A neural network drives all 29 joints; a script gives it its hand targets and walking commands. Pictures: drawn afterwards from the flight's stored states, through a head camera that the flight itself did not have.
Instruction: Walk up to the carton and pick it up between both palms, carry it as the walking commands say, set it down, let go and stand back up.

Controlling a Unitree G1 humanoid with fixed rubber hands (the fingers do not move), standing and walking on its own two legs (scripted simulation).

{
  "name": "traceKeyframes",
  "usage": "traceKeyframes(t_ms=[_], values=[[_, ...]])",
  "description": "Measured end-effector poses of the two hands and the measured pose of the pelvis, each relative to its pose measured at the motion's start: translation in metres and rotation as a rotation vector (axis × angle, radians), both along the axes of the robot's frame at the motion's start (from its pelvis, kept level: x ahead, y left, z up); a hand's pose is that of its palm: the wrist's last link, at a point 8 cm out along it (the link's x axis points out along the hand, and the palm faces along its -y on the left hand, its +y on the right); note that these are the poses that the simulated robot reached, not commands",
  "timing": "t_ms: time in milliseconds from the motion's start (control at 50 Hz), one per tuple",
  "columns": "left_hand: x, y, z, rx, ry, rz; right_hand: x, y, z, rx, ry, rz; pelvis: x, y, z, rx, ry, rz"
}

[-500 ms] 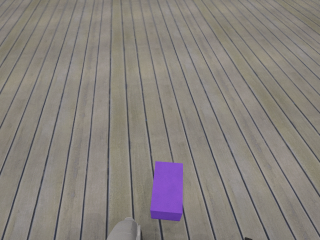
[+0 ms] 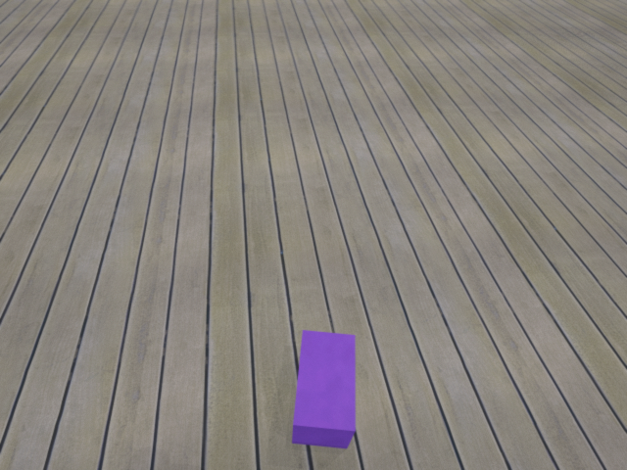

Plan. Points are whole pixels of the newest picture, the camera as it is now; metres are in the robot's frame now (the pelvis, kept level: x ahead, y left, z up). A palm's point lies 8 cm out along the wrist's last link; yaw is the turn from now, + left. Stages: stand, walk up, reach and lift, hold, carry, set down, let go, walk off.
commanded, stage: walk up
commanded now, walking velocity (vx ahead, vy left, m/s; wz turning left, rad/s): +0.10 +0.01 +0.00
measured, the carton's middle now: (324, 387) +0.47 -0.06 -0.68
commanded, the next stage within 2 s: stand in 1.58 s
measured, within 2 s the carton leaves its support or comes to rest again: neither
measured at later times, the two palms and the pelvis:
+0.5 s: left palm out of the picture +0.03 +0.23 -0.16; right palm out of the picture +0.02 -0.20 -0.15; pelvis +0.04 +0.02 -0.01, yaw +0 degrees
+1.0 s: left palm out of the picture +0.01 +0.28 -0.16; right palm out of the picture +0.02 -0.17 -0.13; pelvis +0.02 +0.06 +0.00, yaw +0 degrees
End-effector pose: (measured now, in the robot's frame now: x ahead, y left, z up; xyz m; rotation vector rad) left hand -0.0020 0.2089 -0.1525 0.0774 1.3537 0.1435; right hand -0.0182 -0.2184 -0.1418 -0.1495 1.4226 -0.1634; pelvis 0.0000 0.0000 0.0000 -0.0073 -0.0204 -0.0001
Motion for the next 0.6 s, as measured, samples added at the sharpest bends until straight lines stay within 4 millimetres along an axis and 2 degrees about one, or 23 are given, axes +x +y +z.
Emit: traceKeyframes(t_ms=[120, 360, 600], values=[[0.004, 0.008, -0.001, 0.015, 0.025, -0.005, 0.000, 0.011, -0.007, 0.022, 0.025, -0.021, 0.012, 0.005, -0.003, 0.002, -0.003, -0.010], [0.010, 0.011, -0.002, 0.020, 0.104, 0.003, 0.032, 0.019, -0.007, 0.005, 0.011, -0.011, 0.029, 0.013, -0.004, -0.015, 0.006, -0.006], [0.042, 0.019, -0.008, 0.027, 0.049, 0.009, 0.049, 0.027, -0.013, -0.003, 0.000, -0.008, 0.040, 0.020, -0.010, -0.004, -0.001, -0.010]])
